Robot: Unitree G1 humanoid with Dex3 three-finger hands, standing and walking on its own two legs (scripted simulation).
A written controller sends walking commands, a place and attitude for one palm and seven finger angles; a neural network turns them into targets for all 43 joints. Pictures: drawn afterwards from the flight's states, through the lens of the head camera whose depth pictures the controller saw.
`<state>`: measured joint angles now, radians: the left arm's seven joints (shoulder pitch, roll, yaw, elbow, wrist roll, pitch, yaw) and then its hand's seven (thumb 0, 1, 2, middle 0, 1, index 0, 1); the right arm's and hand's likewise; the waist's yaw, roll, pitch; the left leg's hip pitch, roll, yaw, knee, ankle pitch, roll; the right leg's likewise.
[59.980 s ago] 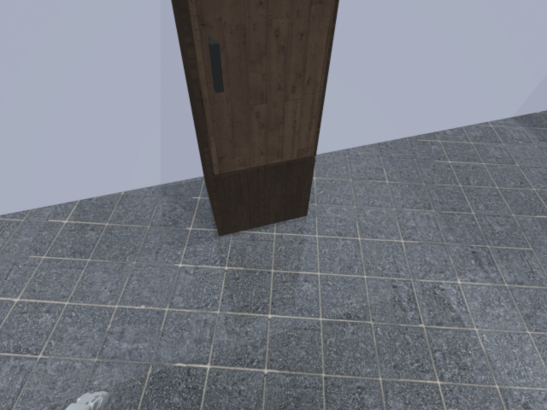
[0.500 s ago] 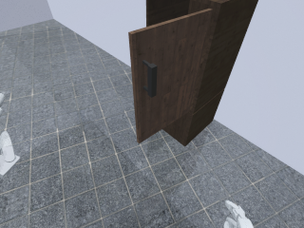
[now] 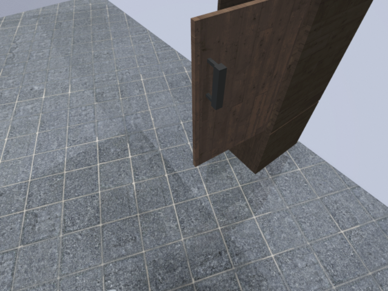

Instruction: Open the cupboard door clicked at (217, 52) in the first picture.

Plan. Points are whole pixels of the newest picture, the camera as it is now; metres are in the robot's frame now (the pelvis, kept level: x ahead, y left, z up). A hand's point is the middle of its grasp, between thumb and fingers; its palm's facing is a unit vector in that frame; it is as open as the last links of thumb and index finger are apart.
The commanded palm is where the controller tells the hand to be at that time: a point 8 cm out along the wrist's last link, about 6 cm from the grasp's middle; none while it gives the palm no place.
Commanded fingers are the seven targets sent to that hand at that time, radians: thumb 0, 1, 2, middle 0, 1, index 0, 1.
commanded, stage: let the arm hang, fingers relaxed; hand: left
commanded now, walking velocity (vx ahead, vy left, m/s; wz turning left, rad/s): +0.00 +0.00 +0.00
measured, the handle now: (213, 84) +0.62 -0.02 +0.07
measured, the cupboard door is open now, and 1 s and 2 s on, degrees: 85 85 85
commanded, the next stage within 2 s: look to check the result in 0.76 s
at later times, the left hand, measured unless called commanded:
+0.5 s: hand out of the picture +0.01 +0.20 -0.16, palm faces +0.00 -0.98 -0.22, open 7.4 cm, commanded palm none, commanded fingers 0.00 0.90 0.90 -0.20 -0.30 -0.20 -0.30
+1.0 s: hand out of the picture +0.01 +0.21 -0.16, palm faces -0.01 -0.98 -0.21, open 7.4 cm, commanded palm none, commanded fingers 0.00 0.90 0.90 -0.20 -0.30 -0.20 -0.30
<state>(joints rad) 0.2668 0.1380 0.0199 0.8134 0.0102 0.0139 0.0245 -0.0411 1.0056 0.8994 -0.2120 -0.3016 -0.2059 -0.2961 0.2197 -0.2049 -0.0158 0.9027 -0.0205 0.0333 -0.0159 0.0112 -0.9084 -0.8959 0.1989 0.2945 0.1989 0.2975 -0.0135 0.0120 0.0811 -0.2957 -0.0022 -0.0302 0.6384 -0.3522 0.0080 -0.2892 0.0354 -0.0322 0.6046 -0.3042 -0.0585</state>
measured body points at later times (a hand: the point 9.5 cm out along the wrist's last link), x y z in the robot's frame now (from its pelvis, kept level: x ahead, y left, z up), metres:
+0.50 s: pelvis -0.01 +0.02 +0.02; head +0.00 +0.01 +0.46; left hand +0.01 +0.25 -0.14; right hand -0.04 -0.19 -0.15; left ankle +0.00 +0.13 -0.73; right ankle +0.01 -0.08 -0.73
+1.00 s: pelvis +0.00 +0.03 +0.02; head +0.02 +0.02 +0.46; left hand +0.01 +0.26 -0.14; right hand -0.01 -0.19 -0.15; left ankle +0.00 +0.13 -0.73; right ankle +0.01 -0.08 -0.73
